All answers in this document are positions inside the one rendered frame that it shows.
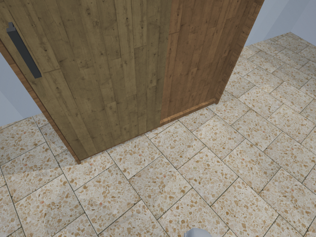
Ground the handle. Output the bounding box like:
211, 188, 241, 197
6, 22, 42, 79

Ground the wardrobe door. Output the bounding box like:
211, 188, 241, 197
160, 0, 255, 120
0, 0, 172, 160

